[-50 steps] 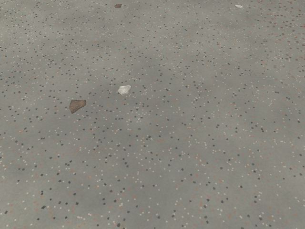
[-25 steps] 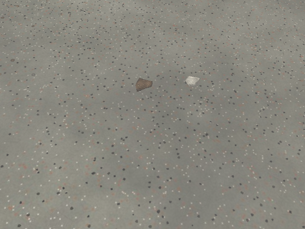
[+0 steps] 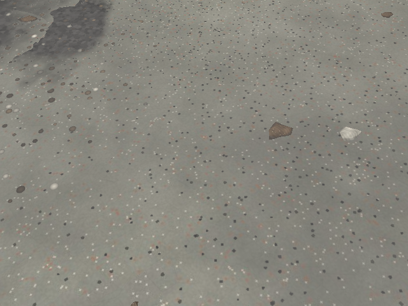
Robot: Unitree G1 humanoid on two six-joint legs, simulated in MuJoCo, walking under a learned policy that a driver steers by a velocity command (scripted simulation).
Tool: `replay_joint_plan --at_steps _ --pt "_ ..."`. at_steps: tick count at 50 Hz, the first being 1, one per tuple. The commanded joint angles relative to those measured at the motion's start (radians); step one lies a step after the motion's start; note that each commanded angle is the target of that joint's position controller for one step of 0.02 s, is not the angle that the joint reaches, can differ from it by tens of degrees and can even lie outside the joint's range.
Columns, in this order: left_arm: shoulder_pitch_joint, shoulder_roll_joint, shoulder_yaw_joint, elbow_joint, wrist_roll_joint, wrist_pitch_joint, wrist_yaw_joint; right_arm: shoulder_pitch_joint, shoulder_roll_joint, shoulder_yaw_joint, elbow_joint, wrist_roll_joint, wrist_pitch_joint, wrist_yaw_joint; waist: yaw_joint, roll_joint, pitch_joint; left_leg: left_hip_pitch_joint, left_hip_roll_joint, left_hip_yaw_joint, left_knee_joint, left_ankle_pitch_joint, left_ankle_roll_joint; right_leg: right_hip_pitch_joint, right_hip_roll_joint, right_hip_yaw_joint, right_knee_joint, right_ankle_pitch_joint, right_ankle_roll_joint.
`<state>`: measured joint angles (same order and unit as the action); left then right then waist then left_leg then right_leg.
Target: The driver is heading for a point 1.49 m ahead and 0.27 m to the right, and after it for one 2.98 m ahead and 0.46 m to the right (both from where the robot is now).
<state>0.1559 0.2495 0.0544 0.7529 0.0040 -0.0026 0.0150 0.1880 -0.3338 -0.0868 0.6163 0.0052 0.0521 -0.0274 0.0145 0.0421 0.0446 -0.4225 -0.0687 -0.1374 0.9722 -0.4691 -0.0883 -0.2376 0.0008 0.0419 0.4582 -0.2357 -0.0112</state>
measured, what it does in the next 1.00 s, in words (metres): steps on the spot: left foot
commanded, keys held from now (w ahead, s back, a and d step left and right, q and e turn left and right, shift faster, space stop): no key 0.76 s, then w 0.24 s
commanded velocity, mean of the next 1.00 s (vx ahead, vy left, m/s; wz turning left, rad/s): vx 0.05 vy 0.00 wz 0.05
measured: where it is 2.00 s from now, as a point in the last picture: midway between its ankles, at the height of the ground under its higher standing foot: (228, 281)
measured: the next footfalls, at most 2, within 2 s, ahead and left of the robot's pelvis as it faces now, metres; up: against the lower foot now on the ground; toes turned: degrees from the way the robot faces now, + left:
left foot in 0.12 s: +0.02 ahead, +0.15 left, +0.00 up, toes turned -3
left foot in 1.48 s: +0.44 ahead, +0.13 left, +0.00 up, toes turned +1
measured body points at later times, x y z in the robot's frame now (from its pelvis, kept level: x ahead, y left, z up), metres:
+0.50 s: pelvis +0.00 +0.04 -0.01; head +0.01 +0.05 +0.44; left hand +0.09 +0.32 -0.13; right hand +0.13 -0.20 -0.11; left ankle -0.02 +0.15 -0.74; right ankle +0.00 -0.12 -0.74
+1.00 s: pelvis +0.04 +0.01 -0.01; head +0.04 -0.01 +0.44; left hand +0.09 +0.29 -0.14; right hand +0.08 -0.26 -0.15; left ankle -0.02 +0.15 -0.74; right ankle +0.03 -0.09 -0.74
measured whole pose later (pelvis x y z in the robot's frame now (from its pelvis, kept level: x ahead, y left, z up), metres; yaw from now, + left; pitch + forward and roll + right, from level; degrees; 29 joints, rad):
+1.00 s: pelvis +0.04 +0.01 -0.01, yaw +0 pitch -1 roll +1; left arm 0.25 0.26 0.05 1.02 -0.03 -0.08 0.00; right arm 0.35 -0.26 -0.05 0.86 0.02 -0.02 -0.02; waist 0.00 0.03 0.00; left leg -0.13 -0.01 -0.06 0.51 -0.37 0.02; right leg -0.24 0.00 -0.03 0.56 -0.32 -0.05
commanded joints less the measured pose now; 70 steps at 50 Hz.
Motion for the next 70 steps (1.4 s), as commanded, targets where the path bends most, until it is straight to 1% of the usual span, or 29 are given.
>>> replay_joint_plan --at_steps 1,3,5,6,7,8,9,13,24,38,40,41,43,44,45,47,48,49,50,51,52,53,54,55,57,60,63,67,70 --pt "-0.054 0.147 0.029 -0.060 0.000 0.001 0.003 -0.040 0.005 0.014 -0.077 -0.001 -0.016 0.006 0.006 -0.237 -0.108 0.066 0.053 0.086 -0.225 -0.010 -0.016 0.117 -0.179 0.143 -0.086 0.418 -0.192" --pt "-0.023 0.172 0.033 -0.049 -0.007 0.009 0.001 -0.022 -0.020 0.006 -0.061 0.010 -0.018 0.006 0.011 -0.237 -0.113 0.142 0.048 0.114 -0.397 0.079 -0.006 0.123 -0.191 0.165 -0.063 0.421 -0.195" --pt "0.004 0.151 0.021 -0.033 -0.021 0.003 -0.002 0.021 -0.028 0.004 -0.031 0.000 -0.020 0.005 -0.015 -0.198 -0.102 0.290 0.047 0.110 -0.657 0.317 0.033 0.069 -0.172 0.159 -0.051 0.375 -0.143" --pt "0.033 0.135 0.013 -0.025 -0.009 -0.012 -0.007 0.023 -0.068 0.001 -0.042 -0.011 -0.020 -0.002 -0.002 -0.137 -0.125 0.397 0.115 0.028 -0.643 0.458 0.064 0.003 -0.156 0.145 -0.041 0.292 -0.080" --pt "0.063 0.115 0.006 -0.029 0.014 -0.031 -0.017 0.013 -0.145 -0.014 -0.043 -0.021 -0.017 -0.009 0.046 0.030 -0.142 0.409 0.190 -0.041 -0.547 0.598 0.120 -0.039 -0.077 0.058 -0.011 0.164 -0.016" --pt "0.035 0.101 -0.001 -0.017 0.018 -0.036 -0.016 -0.004 -0.080 -0.001 -0.037 -0.028 -0.020 0.002 0.026 0.080 -0.152 0.309 0.187 -0.038 -0.548 0.464 0.162 0.037 -0.046 0.010 -0.021 0.045 0.032" --pt "-0.009 0.121 0.002 -0.015 0.019 -0.033 -0.015 -0.016 -0.034 0.012 -0.042 -0.031 -0.027 0.012 0.002 0.044 -0.113 0.272 0.164 -0.033 -0.564 0.367 0.160 0.043 -0.037 0.004 -0.009 0.051 0.056" --pt "-0.008 0.116 0.003 0.007 0.009 -0.015 0.000 0.003 -0.028 0.021 -0.018 -0.027 -0.052 0.013 0.001 0.051 -0.038 0.200 0.140 -0.024 -0.576 0.335 0.129 0.039 -0.041 0.007 0.002 0.097 0.052" --pt "0.032 0.119 0.007 0.106 0.002 -0.006 0.018 0.028 -0.008 0.032 0.028 -0.021 -0.068 0.013 0.002 -0.015 -0.033 0.200 0.121 -0.016 -0.579 0.353 0.134 0.069 -0.050 0.012 -0.010 0.127 0.073" --pt "0.065 0.121 0.008 0.221 -0.003 0.003 0.035 0.068 -0.002 0.034 0.140 -0.015 -0.071 0.009 0.002 -0.027 -0.026 0.212 0.094 0.024 -0.579 0.390 0.125 0.079 -0.049 0.008 -0.022 0.147 0.070" --pt "0.079 0.105 0.005 0.240 -0.009 0.005 0.036 0.090 -0.019 0.027 0.163 -0.008 -0.064 0.002 -0.005 0.002 -0.031 0.212 0.086 0.011 -0.615 0.088 0.146 0.050 -0.001 -0.047 0.026 -0.056 0.062" --pt "0.064 0.100 0.005 0.235 -0.013 0.002 0.036 0.101 -0.049 0.018 0.168 -0.003 -0.059 -0.001 -0.019 0.043 0.001 0.194 0.114 -0.043 -0.656 -0.131 0.178 -0.013 0.027 -0.081 0.092 -0.171 0.053" --pt "0.006 0.085 0.000 0.196 -0.020 -0.025 0.026 0.144 -0.098 0.005 0.178 0.006 -0.065 -0.002 -0.050 0.150 0.083 0.174 0.264 -0.269 -0.784 -0.384 0.274 -0.168 0.022 -0.087 0.249 -0.229 0.027" --pt "-0.014 0.086 -0.001 0.181 -0.028 -0.043 0.017 0.153 -0.106 0.002 0.184 0.011 -0.074 -0.004 -0.053 0.165 0.123 0.150 0.322 -0.355 -0.823 -0.380 0.314 -0.209 -0.012 -0.047 0.308 -0.233 0.002" --pt "-0.012 0.090 0.001 0.177 -0.037 -0.060 0.007 0.141 -0.098 0.004 0.184 0.010 -0.085 -0.005 -0.042 0.164 0.139 0.171 0.349 -0.379 -0.828 -0.321 0.330 -0.252 -0.039 -0.023 0.337 -0.264 -0.022" --pt "0.032 0.085 0.000 0.191 -0.043 -0.088 -0.016 0.083 -0.084 0.006 0.170 0.022 -0.093 -0.002 -0.003 0.123 0.118 0.192 0.330 -0.299 -0.791 -0.186 0.303 -0.188 -0.058 -0.028 0.199 -0.262 -0.065" --pt "0.113 0.082 0.004 0.231 -0.040 -0.097 -0.023 0.026 -0.086 0.007 0.157 0.031 -0.089 0.000 0.045 0.093 0.081 0.120 0.273 -0.202 -0.750 -0.103 0.267 -0.007 -0.030 -0.069 0.059 -0.123 -0.072" --pt "0.213 0.086 0.013 0.285 -0.029 -0.098 -0.026 0.005 -0.071 0.011 0.151 0.027 -0.087 0.001 0.083 0.057 0.037 0.047 0.206 -0.115 -0.666 -0.028 0.232 0.175 0.013 -0.093 -0.003 0.009 -0.053" --pt "0.315 0.111 0.022 0.320 -0.018 -0.097 -0.027 -0.010 -0.016 0.027 0.140 0.015 -0.091 0.004 0.113 -0.050 -0.005 -0.044 0.128 -0.006 -0.463 0.058 0.183 0.311 -0.063 0.040 -0.057 -0.029 -0.057" --pt "0.418 0.232 0.047 0.325 -0.020 -0.100 -0.028 -0.024 0.039 0.042 0.099 0.007 -0.104 0.002 0.130 -0.322 -0.037 -0.218 0.002 0.134 -0.135 0.006 0.106 0.410 -0.292 0.453 -0.235 -0.218 -0.169" --pt "0.385 0.222 0.035 0.311 -0.004 -0.110 -0.037 -0.011 -0.009 0.027 0.093 0.032 -0.120 -0.002 0.105 -0.294 -0.002 -0.319 0.010 0.048 0.067 -0.117 0.109 0.366 -0.393 0.675 -0.309 -0.317 -0.262" --pt "0.297 0.168 0.019 0.281 -0.009 -0.119 -0.035 0.019 -0.030 0.022 0.109 0.049 -0.133 0.005 0.061 -0.199 0.073 -0.384 0.073 0.004 0.152 -0.031 0.130 0.334 -0.380 0.600 -0.308 -0.344 -0.256" --pt "0.247 0.137 0.011 0.260 -0.013 -0.120 -0.034 0.031 -0.033 0.021 0.127 0.045 -0.143 0.013 0.043 -0.164 0.089 -0.400 0.111 0.023 0.160 0.071 0.145 0.325 -0.330 0.488 -0.311 -0.304 -0.218" --pt "0.223 0.133 0.006 0.249 -0.014 -0.119 -0.035 0.015 -0.037 0.015 0.130 0.033 -0.150 0.017 0.035 -0.139 0.089 -0.413 0.138 0.043 0.134 0.152 0.151 0.332 -0.300 0.408 -0.318 -0.211 -0.188" --pt "0.250 0.084 -0.012 0.254 -0.008 -0.108 -0.034 -0.023 -0.033 0.009 0.126 0.015 -0.151 0.030 0.041 -0.145 0.058 -0.365 0.167 0.081 0.073 0.259 0.139 0.330 -0.236 0.253 -0.321 0.033 -0.147" --pt "0.304 0.103 -0.016 0.264 -0.004 -0.093 -0.018 -0.077 0.016 0.021 0.111 0.012 -0.140 0.043 0.050 -0.133 0.042 -0.358 0.162 0.135 -0.019 0.337 0.098 0.321 -0.205 0.138 -0.321 0.297 -0.157" --pt "0.303 0.128 -0.017 0.252 -0.001 -0.084 -0.003 -0.201 0.047 0.038 0.068 0.016 -0.140 0.048 0.071 -0.121 0.074 -0.283 0.140 0.168 -0.228 0.449 0.076 0.232 -0.175 0.068 -0.356 0.321 -0.151" --pt "0.357 0.142 -0.013 0.265 -0.013 -0.082 0.003 -0.309 0.039 0.045 0.033 0.026 -0.146 0.064 0.085 -0.131 0.117 -0.207 0.111 0.180 -0.395 0.533 0.092 0.227 -0.205 0.044 -0.380 0.303 -0.161" --pt "0.350 0.156 -0.001 0.265 -0.021 -0.075 0.005 -0.326 0.010 0.039 0.019 0.026 -0.154 0.078 0.047 -0.132 0.103 -0.182 0.102 0.162 -0.455 0.488 0.138 0.327 -0.250 0.032 -0.315 0.450 -0.146"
